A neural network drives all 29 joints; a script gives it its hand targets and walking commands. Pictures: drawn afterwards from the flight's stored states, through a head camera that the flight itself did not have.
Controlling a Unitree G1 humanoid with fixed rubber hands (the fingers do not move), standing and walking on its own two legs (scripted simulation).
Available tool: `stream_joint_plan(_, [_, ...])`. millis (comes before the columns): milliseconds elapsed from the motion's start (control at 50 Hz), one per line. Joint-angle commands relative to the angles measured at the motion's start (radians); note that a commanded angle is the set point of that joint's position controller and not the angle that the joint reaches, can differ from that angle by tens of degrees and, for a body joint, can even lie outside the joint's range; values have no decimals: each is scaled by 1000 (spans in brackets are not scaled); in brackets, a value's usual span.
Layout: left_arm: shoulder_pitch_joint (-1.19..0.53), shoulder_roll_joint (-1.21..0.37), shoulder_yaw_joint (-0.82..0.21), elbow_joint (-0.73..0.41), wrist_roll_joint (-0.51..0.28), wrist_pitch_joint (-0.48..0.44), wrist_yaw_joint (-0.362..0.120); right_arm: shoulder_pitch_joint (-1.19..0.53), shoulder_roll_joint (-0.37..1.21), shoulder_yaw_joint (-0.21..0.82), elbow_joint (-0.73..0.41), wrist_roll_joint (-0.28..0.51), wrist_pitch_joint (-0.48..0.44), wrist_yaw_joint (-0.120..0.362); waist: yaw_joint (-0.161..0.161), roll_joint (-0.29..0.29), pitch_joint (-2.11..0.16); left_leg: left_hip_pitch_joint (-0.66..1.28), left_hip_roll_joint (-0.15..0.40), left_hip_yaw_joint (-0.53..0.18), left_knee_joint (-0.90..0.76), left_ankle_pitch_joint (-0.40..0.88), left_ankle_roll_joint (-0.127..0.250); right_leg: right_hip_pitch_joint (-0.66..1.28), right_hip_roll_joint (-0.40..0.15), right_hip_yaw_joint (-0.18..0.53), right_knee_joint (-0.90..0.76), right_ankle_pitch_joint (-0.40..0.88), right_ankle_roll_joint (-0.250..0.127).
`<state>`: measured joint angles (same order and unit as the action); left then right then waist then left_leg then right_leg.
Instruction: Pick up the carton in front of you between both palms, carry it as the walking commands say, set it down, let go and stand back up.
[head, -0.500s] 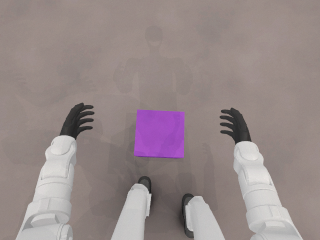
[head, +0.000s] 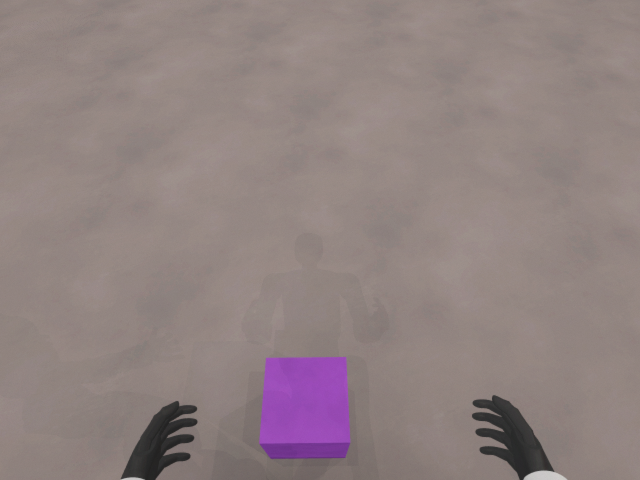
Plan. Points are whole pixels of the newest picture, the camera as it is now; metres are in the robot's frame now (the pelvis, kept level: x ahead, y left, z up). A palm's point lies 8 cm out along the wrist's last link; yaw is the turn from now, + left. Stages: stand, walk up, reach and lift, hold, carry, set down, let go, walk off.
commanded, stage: let go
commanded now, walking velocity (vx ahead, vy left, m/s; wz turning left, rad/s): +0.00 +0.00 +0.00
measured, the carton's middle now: (307, 409) +0.37 +0.06 -0.65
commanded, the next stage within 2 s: stand in 0.44 s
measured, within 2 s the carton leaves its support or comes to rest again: neither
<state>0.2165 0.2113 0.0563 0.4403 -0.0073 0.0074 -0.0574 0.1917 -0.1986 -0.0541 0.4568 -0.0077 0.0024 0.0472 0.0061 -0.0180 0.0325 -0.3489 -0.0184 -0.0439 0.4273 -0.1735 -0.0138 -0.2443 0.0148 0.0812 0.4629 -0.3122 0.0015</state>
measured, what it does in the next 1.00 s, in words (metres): stands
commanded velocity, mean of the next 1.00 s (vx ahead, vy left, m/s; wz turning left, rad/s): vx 0.00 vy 0.00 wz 0.00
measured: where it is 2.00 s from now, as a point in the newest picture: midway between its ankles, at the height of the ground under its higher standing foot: outside the picture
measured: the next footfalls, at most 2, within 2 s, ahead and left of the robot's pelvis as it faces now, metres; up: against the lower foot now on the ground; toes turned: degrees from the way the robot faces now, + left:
none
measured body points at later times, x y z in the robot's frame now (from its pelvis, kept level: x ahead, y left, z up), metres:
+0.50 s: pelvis +0.01 +0.00 +0.00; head +0.02 +0.01 +0.45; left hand +0.18 +0.25 -0.08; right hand +0.18 -0.24 -0.08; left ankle +0.02 +0.13 -0.74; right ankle -0.05 -0.12 -0.74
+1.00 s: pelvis +0.02 +0.02 +0.00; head +0.03 +0.03 +0.45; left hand +0.15 +0.31 -0.11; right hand +0.15 -0.28 -0.10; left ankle +0.02 +0.13 -0.74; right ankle -0.05 -0.12 -0.74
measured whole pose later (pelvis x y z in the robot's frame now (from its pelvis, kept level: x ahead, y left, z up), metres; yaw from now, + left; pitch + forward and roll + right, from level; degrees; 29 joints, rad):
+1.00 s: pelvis +0.02 +0.02 +0.00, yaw -1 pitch -1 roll +0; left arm 0.22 0.35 0.03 0.74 0.03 0.02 0.03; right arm 0.13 -0.33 -0.03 0.85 -0.04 0.00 -0.02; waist 0.00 -0.04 0.02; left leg -0.23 -0.02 -0.01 0.51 -0.27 0.01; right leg -0.09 0.00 0.09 0.45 -0.35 0.02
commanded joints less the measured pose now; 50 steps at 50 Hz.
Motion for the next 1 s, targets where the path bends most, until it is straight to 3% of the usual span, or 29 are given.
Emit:
stream_joint_plan(0, [-24,102,22,-110,6,15,-6,-16,-73,-6,-106,10,9,8,-4,-45,-67,405,-47,54,-8,146,-8,-153,-7,-41,-169,124,11])
stream_joint_plan(160, [-28,117,33,-118,29,94,-18,-31,-77,-5,-119,2,77,18,2,-44,36,514,-63,63,21,137,-14,-199,-35,-32,-198,86,-1])
stream_joint_plan(380, [-9,100,18,-125,22,103,-7,-11,-98,-20,-114,-8,97,21,-7,4,-30,491,-45,40,6,280,-9,-27,22,-58,-122,298,18])
stream_joint_plan(400, [-20,136,28,-167,39,158,19,51,-90,-21,-63,13,70,-2,-4,27,-92,447,-72,53,41,275,-17,28,21,-49,-84,395,21])
stream_joint_plan(420, [-2,126,12,-149,32,169,30,38,-95,-11,-75,10,64,-12,-7,-3,-84,427,-66,48,45,276,-13,20,25,-52,-70,421,26])
stream_joint_plan(440, [-9,235,46,-23,31,109,69,-19,-214,-26,67,-40,49,-48,13,-77,-42,258,60,27,76,252,-14,-10,-39,-39,-61,289,41])
stream_joint_plan(520, [-8,201,34,24,48,43,78,-42,-208,-21,133,-42,20,-68,-5,-4,-45,188,58,-1,51,63,6,1,-47,3,-63,113,20])
stream_joint_plan(680, [-1,244,28,123,43,11,79,-69,-250,-18,242,-34,-10,-68,-9,38,-90,217,88,-43,49,220,21,51,-58,15,-36,239,17])
stream_joint_plan(980, [1,282,10,248,41,-6,89,-91,-297,-14,349,-29,-19,-74,-9,22,-75,244,98,-58,25,238,33,70,-75,26,-66,265,8])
